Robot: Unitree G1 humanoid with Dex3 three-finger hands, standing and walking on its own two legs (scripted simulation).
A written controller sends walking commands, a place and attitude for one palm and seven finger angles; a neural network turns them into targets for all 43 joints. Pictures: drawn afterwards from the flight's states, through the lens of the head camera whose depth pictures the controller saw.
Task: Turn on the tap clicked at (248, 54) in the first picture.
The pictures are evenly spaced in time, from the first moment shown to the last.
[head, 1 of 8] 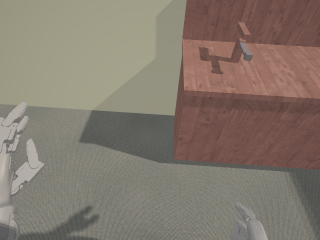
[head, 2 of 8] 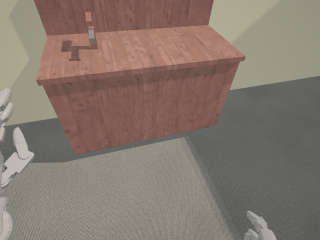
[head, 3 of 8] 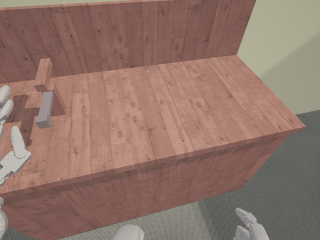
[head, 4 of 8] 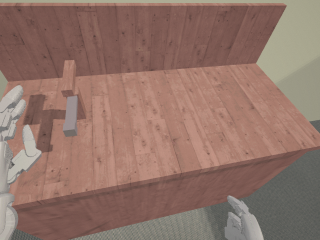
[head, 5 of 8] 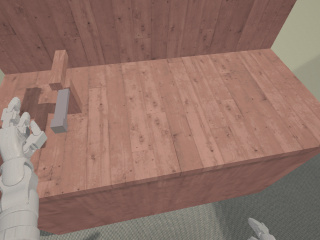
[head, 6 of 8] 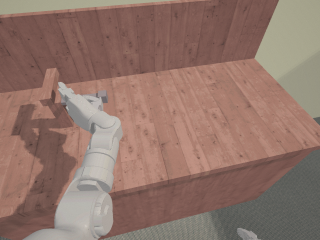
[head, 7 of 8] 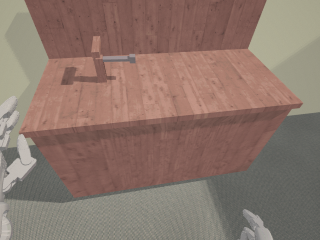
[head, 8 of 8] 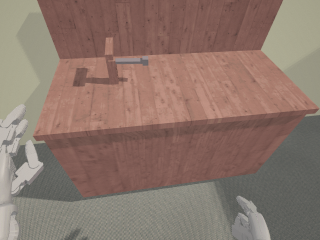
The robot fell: no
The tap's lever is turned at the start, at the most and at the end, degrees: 0 87 86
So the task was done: yes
